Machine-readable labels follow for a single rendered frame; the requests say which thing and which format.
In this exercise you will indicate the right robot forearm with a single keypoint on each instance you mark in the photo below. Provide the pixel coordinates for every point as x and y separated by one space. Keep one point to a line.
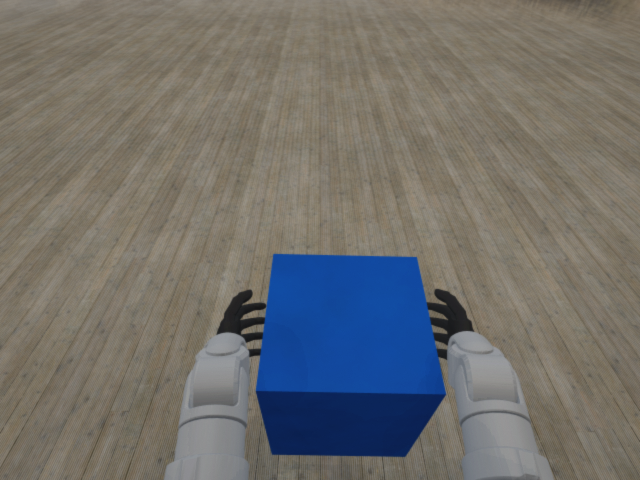
498 438

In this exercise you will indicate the left robot forearm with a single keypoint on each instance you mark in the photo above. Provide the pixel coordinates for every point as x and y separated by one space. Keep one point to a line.
213 418

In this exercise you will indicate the left robot hand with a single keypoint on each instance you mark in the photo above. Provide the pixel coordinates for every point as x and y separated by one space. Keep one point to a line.
231 322

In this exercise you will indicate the carton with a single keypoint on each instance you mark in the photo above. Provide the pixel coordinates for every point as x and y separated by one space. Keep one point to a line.
348 363

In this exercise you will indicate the right robot hand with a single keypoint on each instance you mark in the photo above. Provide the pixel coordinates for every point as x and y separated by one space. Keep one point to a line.
456 315

